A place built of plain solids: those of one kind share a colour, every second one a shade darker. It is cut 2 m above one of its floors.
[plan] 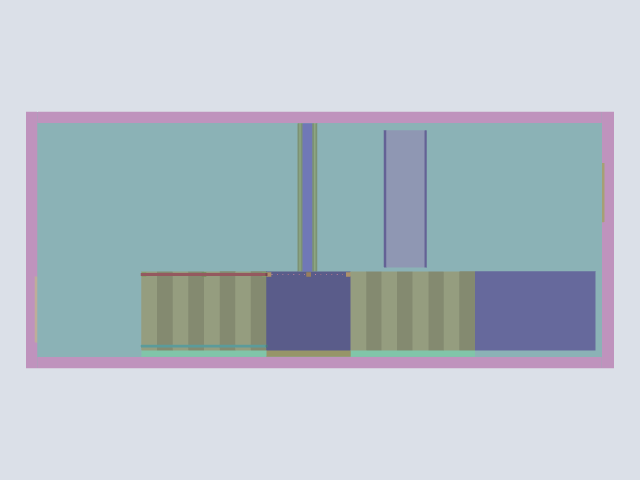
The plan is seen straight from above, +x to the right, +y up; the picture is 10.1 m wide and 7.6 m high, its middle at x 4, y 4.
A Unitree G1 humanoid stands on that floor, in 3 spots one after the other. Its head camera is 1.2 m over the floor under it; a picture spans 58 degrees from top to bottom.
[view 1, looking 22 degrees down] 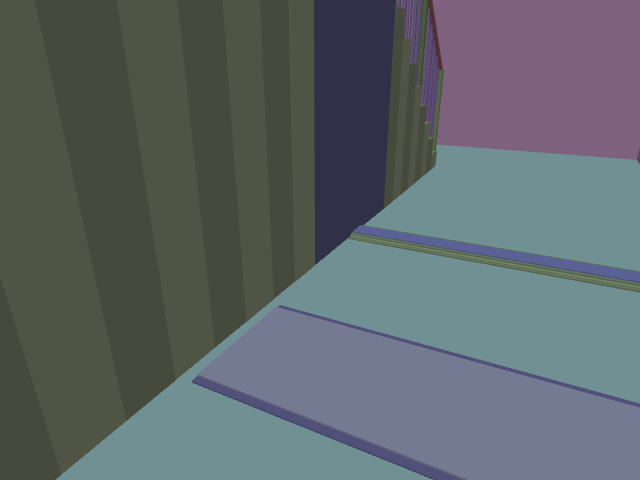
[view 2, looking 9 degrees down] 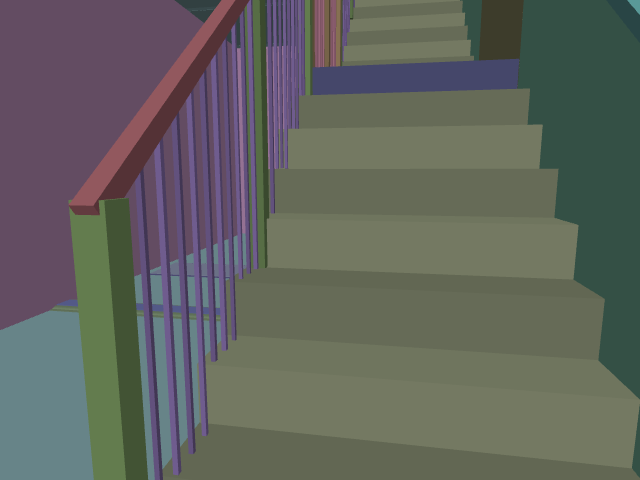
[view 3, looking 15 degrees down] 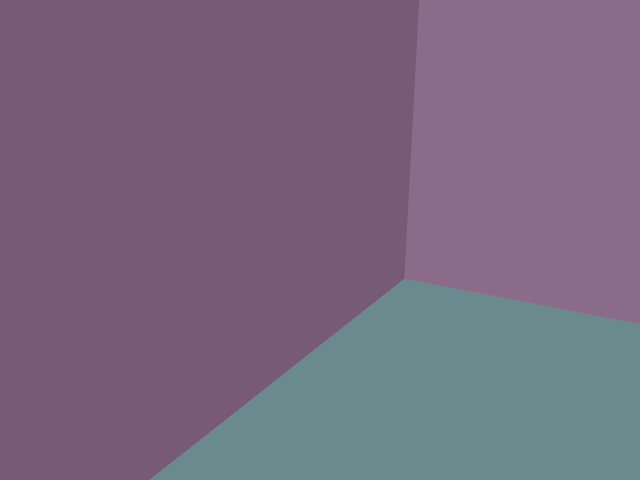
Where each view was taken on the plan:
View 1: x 6.72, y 4.68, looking -153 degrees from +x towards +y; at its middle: landing_slab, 2.79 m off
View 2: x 0.47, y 2.90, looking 10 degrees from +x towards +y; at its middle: tread_slab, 1.74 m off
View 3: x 5.29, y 4.68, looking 32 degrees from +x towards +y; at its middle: wall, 2.29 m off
